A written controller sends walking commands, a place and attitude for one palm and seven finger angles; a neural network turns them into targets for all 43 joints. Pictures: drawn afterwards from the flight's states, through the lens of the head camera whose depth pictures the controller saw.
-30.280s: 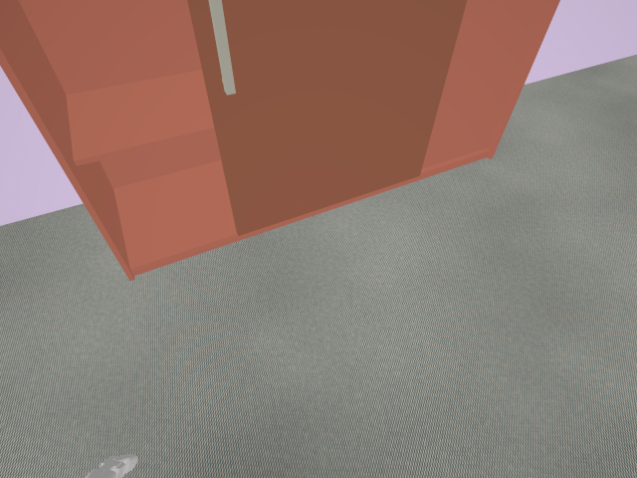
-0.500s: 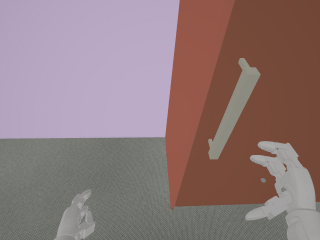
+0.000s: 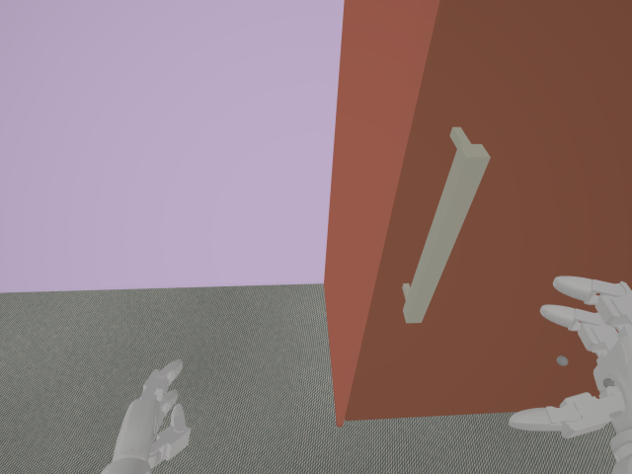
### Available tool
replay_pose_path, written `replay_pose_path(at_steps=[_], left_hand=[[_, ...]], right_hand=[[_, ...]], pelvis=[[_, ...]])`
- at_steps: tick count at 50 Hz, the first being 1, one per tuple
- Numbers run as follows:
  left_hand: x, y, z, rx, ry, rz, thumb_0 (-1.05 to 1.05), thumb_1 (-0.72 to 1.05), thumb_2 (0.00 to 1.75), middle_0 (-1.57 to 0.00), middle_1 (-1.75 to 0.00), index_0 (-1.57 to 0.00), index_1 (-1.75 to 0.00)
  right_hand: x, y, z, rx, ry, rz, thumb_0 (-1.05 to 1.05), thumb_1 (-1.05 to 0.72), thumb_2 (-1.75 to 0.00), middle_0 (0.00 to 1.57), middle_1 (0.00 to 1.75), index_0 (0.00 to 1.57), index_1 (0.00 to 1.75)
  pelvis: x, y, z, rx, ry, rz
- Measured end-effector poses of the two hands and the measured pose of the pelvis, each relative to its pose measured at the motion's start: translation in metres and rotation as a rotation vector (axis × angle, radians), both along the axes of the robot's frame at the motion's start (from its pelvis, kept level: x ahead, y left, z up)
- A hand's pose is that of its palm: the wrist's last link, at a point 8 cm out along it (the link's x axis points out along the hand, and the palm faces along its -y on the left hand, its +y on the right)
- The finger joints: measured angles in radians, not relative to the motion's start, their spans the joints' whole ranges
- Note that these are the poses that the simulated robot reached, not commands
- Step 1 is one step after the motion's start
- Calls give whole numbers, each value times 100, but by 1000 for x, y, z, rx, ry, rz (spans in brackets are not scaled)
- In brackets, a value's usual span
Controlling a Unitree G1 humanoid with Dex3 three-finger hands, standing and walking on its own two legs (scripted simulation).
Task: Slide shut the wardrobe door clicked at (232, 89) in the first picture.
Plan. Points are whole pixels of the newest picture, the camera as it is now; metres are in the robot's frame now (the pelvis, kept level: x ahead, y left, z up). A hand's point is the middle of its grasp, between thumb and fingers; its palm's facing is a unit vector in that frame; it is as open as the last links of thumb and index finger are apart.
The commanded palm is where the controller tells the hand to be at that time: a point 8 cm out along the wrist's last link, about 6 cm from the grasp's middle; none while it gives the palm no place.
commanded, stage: draw the hand back to the body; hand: right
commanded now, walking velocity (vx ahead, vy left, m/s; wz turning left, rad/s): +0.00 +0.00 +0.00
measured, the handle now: (431, 239) +0.40 -0.17 +0.10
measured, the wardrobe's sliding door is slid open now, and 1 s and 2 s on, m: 0.00 0.00 0.00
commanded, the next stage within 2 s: step back with the hand held close in 0.98 s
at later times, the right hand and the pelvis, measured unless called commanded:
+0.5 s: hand (597, 334) +0.21 -0.26 +0.17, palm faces +0.45 +0.82 -0.36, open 9.7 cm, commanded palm +0.16 -0.30 +0.18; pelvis +0.01 -0.01 +0.01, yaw +2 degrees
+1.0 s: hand (598, 342) +0.20 -0.25 +0.17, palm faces +0.47 +0.81 -0.35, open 7.4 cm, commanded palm +0.15 -0.29 +0.18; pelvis +0.01 +0.00 +0.01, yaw +2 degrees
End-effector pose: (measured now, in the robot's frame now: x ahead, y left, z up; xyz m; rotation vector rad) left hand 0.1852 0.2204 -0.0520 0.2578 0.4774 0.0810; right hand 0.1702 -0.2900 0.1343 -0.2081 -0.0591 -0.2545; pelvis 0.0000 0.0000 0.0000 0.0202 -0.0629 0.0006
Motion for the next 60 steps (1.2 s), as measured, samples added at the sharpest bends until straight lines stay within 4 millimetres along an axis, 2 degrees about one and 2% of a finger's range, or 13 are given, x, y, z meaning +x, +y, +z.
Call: replay_pose_path(at_steps=[5, 13, 22, 28, 36, 45, 55, 60], left_hand=[[0, -12, -1, -18, 34, -7, 1, 90, 90, -20, -30, -20, -30], [-8, -20, -13, -29, 130, -7, 1, 90, 90, -21, -30, -20, -30], [-11, -12, -14, -32, 158, 32, 1, 90, 90, -21, -30, -20, -30], [-8, -3, -12, -29, 154, 54, 1, 90, 90, -21, -30, -20, -30], [-6, 4, -10, -22, 154, 59, 1, 90, 90, -20, -30, -20, -30], [-9, 6, -11, -25, 160, 59, 1, 90, 90, -20, -30, -20, -30], [-13, 5, -12, -37, 155, 61, 1, 90, 90, -20, -30, -20, -30], [-18, 7, -14, -38, 181, 66, 1, 90, 90, -21, -30, -20, -30]], right_hand=[[-9, -6, 7, -82, -6, -154, -1, 29, -32, 25, 100, 25, 100], [-11, -6, 20, -156, -24, -195, -1, 2, -45, 24, 84, 24, 84], [-1, -10, 39, -206, -79, -200, 0, -30, -61, 23, 65, 23, 65], [-4, -7, 49, -232, -106, -183, 0, -52, -71, 22, 52, 22, 53], [-8, -7, 53, -236, -120, -212, 1, -77, -84, 22, 37, 22, 38], [-12, 0, 46, -216, -101, -206, 1, -88, -89, 21, 31, 21, 31], [-17, 2, 54, -231, -128, -203, 1, -89, -90, 21, 30, 21, 30], [-11, -11, 59, -277, -151, -214, 1, -89, -90, 21, 30, 21, 30]], pelvis=[[1, -4, 5, -3, -7, 13], [7, -9, 10, -10, -24, 20], [13, -10, 13, -12, -38, 33], [15, -8, 13, -12, -41, 38], [13, -2, 14, -10, -45, 38], [10, 2, 14, -10, -53, 35], [7, 4, 14, -9, -63, 36], [0, 1, 12, 0, -18, 32]])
